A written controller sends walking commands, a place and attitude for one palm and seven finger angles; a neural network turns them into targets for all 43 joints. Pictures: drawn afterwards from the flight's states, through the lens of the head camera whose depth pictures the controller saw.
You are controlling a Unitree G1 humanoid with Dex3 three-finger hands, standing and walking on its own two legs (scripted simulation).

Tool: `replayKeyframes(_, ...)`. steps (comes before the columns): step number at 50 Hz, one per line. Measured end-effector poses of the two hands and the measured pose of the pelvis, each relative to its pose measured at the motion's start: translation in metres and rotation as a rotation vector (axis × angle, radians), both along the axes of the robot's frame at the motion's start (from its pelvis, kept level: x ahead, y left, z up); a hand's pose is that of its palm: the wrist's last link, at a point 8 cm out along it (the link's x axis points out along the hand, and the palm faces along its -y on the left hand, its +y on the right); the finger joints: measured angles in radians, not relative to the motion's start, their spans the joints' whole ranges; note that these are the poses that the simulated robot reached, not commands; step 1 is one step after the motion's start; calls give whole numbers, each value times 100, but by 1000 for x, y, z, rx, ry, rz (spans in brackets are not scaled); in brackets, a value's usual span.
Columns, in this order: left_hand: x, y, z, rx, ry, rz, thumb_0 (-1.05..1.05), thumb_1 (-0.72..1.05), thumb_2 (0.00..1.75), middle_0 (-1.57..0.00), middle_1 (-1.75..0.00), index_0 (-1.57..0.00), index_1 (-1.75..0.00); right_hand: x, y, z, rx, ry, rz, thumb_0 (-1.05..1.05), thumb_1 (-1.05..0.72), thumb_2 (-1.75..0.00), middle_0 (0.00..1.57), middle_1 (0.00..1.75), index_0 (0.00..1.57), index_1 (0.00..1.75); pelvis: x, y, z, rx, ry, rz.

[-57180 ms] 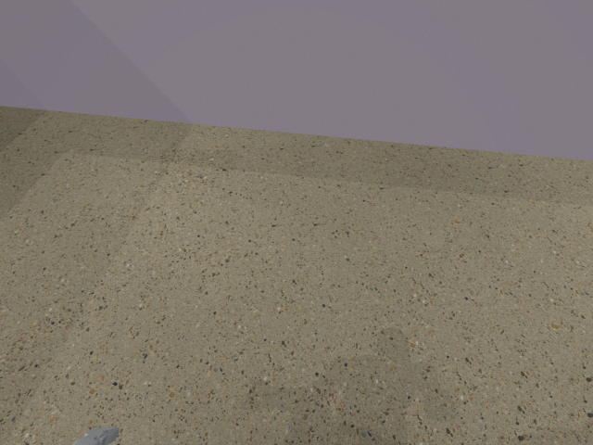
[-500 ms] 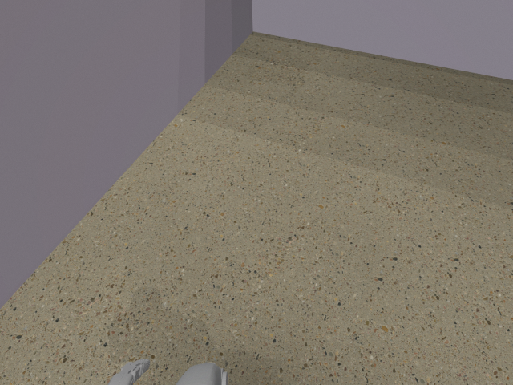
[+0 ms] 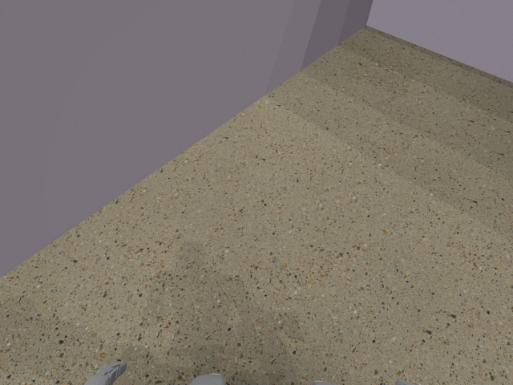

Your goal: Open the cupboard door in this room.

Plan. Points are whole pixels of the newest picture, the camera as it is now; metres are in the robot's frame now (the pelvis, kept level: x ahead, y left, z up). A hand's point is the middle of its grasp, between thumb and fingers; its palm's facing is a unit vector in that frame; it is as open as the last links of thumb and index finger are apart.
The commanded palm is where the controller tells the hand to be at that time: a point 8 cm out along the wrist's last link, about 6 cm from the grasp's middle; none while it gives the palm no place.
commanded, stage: turn to face it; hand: left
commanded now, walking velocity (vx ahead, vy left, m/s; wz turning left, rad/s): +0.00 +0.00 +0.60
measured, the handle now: out of the picture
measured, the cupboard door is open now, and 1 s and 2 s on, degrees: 48 48 48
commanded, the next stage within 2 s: none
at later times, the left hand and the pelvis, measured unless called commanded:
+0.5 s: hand out of the picture +0.01 +0.21 -0.17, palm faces +0.35 -0.91 -0.24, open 7.4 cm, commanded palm none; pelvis +0.01 -0.01 +0.00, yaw +19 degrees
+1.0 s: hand out of the picture -0.02 +0.13 -0.16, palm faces +0.59 -0.77 -0.22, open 7.4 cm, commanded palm none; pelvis +0.04 -0.06 +0.01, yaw +37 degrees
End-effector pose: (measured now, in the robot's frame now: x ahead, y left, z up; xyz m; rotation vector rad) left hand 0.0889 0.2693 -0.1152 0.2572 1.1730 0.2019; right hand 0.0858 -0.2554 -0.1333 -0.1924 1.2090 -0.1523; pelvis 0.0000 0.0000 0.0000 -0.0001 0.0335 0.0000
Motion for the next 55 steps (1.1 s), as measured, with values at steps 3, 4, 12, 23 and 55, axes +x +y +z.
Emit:
replayKeyframes(3, -7, -14, 2, 18, -25, 24, 0, 91, 90, -20, -29, -20, -29, 9, -11, -11, 20, 15, 18, 1, -91, -90, 21, 30, 21, 30, 2, -12, -4, 11, -6, 43)
replayKeyframes(4, -11, -19, 4, 15, -23, 38, 0, 90, 90, -20, -29, -20, -29, 13, -13, -11, 22, 23, 28, 1, -91, -90, 20, 30, 21, 30, 3, -14, -3, 14, -11, 59)
replayKeyframes(12, -48, -49, -1, -61, 37, 156, 0, 90, 90, -21, -30, -20, -30, 53, -5, 6, 27, 29, 142, 1, -91, -90, 20, 30, 20, 30, 12, -23, 10, 40, -12, 171)
replayKeyframes(23, -99, -21, -29, -92, 102, 353, 0, 90, 90, -21, -30, -20, -30, 106, 33, 17, -37, -61, 335, 1, -91, -90, 20, 30, 21, 30, 14, -12, -1, 6, -13, 310)
replayKeyframes(55, -185, -101, -34, -128, 63, 751, 0, 90, 90, -21, -30, -20, -30, 191, 78, 13, -23, -55, 736, 1, -91, -90, 20, 30, 20, 30, 27, -51, -6, 19, -12, 717)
